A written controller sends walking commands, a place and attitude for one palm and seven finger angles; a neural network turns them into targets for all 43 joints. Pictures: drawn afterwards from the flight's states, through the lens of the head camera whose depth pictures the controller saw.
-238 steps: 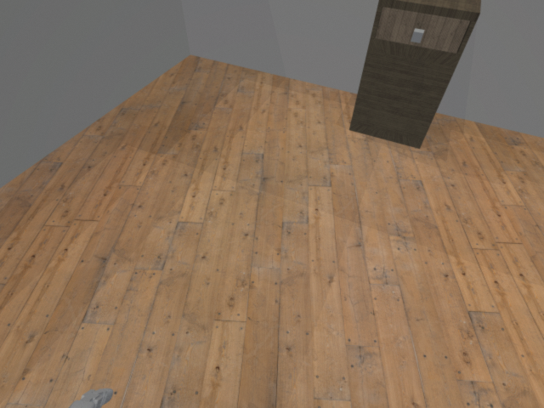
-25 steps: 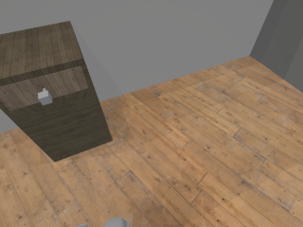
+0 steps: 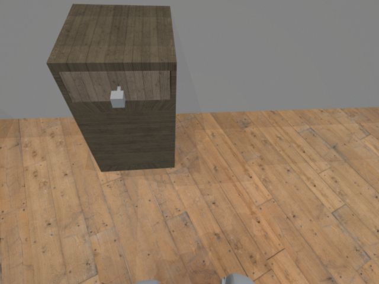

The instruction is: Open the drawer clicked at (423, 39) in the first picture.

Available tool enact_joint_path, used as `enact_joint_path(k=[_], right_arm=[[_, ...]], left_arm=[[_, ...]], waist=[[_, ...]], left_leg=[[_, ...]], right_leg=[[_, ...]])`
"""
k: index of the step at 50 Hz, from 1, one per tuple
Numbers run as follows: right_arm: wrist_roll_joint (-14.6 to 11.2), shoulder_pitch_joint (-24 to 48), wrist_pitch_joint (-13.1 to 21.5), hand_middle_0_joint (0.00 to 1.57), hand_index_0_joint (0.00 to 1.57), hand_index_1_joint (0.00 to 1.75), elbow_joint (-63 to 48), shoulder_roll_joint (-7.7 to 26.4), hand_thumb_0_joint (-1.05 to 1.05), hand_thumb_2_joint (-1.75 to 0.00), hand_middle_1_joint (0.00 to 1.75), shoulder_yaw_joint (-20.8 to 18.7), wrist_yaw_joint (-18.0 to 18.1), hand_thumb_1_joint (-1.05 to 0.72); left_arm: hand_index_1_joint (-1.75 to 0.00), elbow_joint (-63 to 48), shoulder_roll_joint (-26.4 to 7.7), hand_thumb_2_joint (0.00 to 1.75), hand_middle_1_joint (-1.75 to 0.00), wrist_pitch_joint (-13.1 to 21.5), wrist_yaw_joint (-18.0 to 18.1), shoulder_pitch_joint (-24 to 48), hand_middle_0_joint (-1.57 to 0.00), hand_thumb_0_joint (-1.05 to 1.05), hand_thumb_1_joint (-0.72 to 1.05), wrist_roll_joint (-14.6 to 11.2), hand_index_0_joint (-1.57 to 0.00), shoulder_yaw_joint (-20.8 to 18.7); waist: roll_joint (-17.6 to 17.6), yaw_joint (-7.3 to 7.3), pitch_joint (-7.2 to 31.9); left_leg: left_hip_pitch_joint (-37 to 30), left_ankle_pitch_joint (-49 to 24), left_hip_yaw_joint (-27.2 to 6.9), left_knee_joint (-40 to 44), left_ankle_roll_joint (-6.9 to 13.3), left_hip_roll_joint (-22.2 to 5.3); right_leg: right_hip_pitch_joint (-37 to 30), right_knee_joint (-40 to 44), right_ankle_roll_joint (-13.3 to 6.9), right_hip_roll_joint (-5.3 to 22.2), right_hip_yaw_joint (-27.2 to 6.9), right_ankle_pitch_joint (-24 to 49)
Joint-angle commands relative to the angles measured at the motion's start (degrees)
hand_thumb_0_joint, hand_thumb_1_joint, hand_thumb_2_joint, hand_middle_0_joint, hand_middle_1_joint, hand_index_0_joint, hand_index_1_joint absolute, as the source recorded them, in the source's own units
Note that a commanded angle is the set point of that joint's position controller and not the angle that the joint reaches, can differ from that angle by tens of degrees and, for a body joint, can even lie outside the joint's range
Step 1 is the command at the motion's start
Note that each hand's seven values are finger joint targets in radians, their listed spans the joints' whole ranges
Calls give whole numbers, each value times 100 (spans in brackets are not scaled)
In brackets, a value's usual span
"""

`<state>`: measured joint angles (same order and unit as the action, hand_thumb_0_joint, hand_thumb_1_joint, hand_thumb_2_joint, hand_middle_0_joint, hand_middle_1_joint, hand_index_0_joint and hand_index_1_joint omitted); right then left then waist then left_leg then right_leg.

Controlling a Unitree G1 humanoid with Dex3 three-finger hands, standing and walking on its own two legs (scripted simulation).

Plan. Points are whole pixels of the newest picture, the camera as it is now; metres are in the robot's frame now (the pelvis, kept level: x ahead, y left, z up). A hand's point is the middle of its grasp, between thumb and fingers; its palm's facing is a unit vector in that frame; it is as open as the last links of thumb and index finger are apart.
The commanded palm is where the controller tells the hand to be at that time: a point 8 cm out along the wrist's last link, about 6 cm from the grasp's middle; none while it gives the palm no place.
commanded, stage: turn to face it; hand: left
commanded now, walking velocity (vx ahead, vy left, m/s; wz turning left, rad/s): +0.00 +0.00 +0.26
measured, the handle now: (118, 95) +0.72 +0.32 -0.13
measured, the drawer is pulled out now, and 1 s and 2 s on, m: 0.00 0.00 0.00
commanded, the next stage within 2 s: take the last steps up to it in 0.24 s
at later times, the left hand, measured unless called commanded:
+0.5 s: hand out of the picture +0.01 +0.13 -0.15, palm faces +0.22 -0.94 -0.26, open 7.3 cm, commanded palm none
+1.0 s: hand out of the picture +0.04 +0.21 -0.17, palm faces +0.25 -0.95 -0.17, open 7.4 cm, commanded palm none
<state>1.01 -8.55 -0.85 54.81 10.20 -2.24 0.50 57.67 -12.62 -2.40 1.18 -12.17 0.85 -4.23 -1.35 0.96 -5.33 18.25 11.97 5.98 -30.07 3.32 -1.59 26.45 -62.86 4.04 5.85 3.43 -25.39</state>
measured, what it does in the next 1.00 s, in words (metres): steps on the spot: right foot, then left foot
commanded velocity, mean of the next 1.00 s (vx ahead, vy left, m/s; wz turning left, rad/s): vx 0.20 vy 0.02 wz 0.10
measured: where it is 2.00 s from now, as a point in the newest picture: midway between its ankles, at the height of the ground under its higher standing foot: (178, 261)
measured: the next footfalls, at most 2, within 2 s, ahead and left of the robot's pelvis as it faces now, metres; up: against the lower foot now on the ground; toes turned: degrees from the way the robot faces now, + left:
right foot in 0.26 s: +0.04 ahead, -0.16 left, +0.00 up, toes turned -1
left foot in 0.76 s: +0.03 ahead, +0.12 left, +0.00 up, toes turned +19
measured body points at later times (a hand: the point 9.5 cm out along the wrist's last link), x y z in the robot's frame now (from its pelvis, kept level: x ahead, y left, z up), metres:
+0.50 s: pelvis +0.00 -0.06 +0.01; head +0.01 -0.09 +0.46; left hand +0.00 +0.18 -0.13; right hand +0.07 -0.30 -0.16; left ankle -0.05 +0.09 -0.66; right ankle +0.00 -0.16 -0.74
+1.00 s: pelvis +0.07 +0.03 +0.01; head +0.08 +0.04 +0.46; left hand +0.03 +0.26 -0.16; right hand +0.12 -0.20 -0.14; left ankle +0.00 +0.10 -0.74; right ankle +0.13 -0.09 -0.67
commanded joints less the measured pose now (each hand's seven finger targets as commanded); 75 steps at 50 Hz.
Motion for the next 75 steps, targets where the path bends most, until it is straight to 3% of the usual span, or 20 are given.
enact_joint_path(k=[1,8,11,13,14,18,28,35,36,38,39,45,56,58,59,60,61,62,68,75], right_arm=[[4,-388,84,20,20,30,-238,1054,0,-90,30,-273,54,-90],[54,-290,-26,20,20,30,-217,1126,0,-90,30,-340,4,-90],[-18,-109,-52,20,20,30,-270,977,0,-90,30,-332,-31,-90],[-63,-2,-73,20,20,30,-508,408,0,-90,30,-226,-71,-90],[-30,64,-136,20,20,30,-509,652,0,-90,30,-293,-63,-90],[26,-398,-241,20,20,30,-63,562,0,-90,30,-300,-107,-90],[57,311,-11,20,20,30,-177,467,0,-90,30,-192,-228,-90],[9,-556,171,20,20,30,166,315,0,-90,30,-82,-184,-90],[-3,-904,221,20,20,30,307,505,0,-90,30,-117,-128,-90],[55,-1907,240,20,20,30,508,1390,0,-90,30,-336,-27,-90],[60,-1995,211,20,20,30,536,1434,0,-90,30,-327,5,-90],[9,-1235,459,20,20,30,441,522,0,-90,30,-109,97,-90],[82,-1627,462,20,20,30,797,688,0,-90,30,-153,105,-90],[54,-1631,443,20,20,30,848,702,0,-90,30,-144,106,-90],[15,-1602,448,20,20,30,858,659,0,-90,30,-139,94,-90],[-46,-1634,468,20,20,30,800,506,0,-90,30,-118,47,-90],[-90,-1940,487,20,20,30,658,240,0,-90,30,-72,33,-90],[-101,-1633,423,20,20,30,555,446,0,-90,30,-103,63,-90],[29,-1520,185,20,20,30,680,-20,0,-90,30,-68,-18,-90],[-10,-980,234,20,20,30,513,-103,0,-90,30,48,-6,-90]], left_arm=[[-30,-391,-282,90,-30,67,5,-123,-20,0,90,13,-20,-35],[-30,-478,-206,90,-30,104,42,-166,-20,0,90,-18,-20,24],[-30,-328,-345,90,-30,197,78,-730,-20,0,90,-8,-20,10],[-30,-453,-1222,90,-30,291,123,-660,-20,0,90,100,-20,-123],[-30,-546,-1226,90,-30,278,122,-569,-20,0,90,78,-20,-93],[-30,-621,-638,90,-30,323,121,58,-20,0,90,41,-20,12],[-30,50,-644,90,-30,552,16,-1333,-20,0,90,112,-20,-9],[-30,314,-700,90,-30,477,-39,-996,-20,0,90,53,-20,-12],[-30,316,-536,90,-30,457,-64,-952,-20,0,90,20,-20,31],[-30,13,16,90,-30,428,-122,-603,-20,0,90,27,-20,156],[-30,-147,-73,90,-30,428,-114,-216,-20,0,90,76,-20,138],[-30,246,58,90,-30,381,-219,-598,-20,0,90,89,-20,85],[-30,-309,58,90,-30,385,-245,532,-20,0,90,29,-20,80],[-30,-163,-44,90,-30,438,-227,16,-20,0,90,45,-20,42],[-30,60,-210,90,-30,507,-203,-679,-20,0,90,73,-20,-14],[-30,282,-638,90,-30,590,-148,-1467,-20,0,90,112,-20,-128],[-30,366,-1214,90,-30,612,-105,-1930,-20,0,90,66,-20,-258],[-30,285,-1166,90,-30,562,-66,-1730,-20,0,90,-47,-20,-224],[-30,-53,-300,90,-30,627,15,-100,-20,0,90,24,-20,36],[-30,130,-301,90,-30,552,-2,-276,-20,0,90,31,-20,63]], waist=[[862,-208,945],[1070,-192,790],[613,99,897],[-1669,138,571],[-1086,175,648],[-713,-210,201],[-744,384,123],[-596,-77,346],[-60,-239,463],[2011,-720,407],[1425,-743,-22],[662,-158,-93],[759,-236,-304],[533,43,-48],[268,360,318],[-436,666,953],[-1647,591,1615],[-1131,585,1383],[-97,-286,373],[-483,-134,539]], left_leg=[[-1065,-1575,-1354,1256,577,-1360],[-669,-1208,-1710,1139,605,-1317],[43,-610,-1442,520,172,-854],[1338,1767,-402,-1451,-508,282],[1054,2044,-774,-2336,-461,128],[1165,956,-725,-3572,-559,-48],[1508,986,-325,-1879,-563,-333],[-1083,353,359,440,-393,35],[-1859,404,189,720,-373,-85],[-2534,2004,-2551,1974,461,-2045],[-2118,2163,-2738,2202,750,-2327],[-1488,-511,-1070,2073,554,-1398],[-1627,-1882,-520,1536,583,-1467],[-1427,-2792,-280,738,430,-1322],[-1127,-2871,-89,-207,241,-1068],[-215,-1817,226,-1660,0,-636],[950,1850,253,-3478,-241,166],[1198,2160,-461,-4262,-98,-9],[555,799,-491,-3278,-297,-560],[25,340,-198,-804,-493,-287]], right_leg=[[146,386,66,-15,-106,183],[-736,2166,-16,-283,31,88],[-1970,3976,-76,-211,14,1383],[-2111,4906,-941,1900,-2099,2103],[-1486,4847,-1318,2128,-1914,2189],[-1241,4752,-984,1190,-713,2001],[-2524,5265,-1174,1501,-1016,497],[-1178,4663,-851,957,-112,113],[-667,4174,-669,717,114,92],[1064,1618,-258,-193,810,-749],[1389,813,-379,-67,322,-757],[956,142,-323,180,-25,948],[171,2511,-489,-111,311,1145],[-817,2932,-599,-394,515,1410],[-1862,3301,-667,-446,461,1707],[-3144,3464,-986,397,-583,1968],[-4068,4186,-1646,1900,-2807,2823],[-3672,4552,-1873,1983,-2852,2604],[-972,5075,-1390,1098,-700,2270],[-1507,4673,-1340,739,-333,3206]])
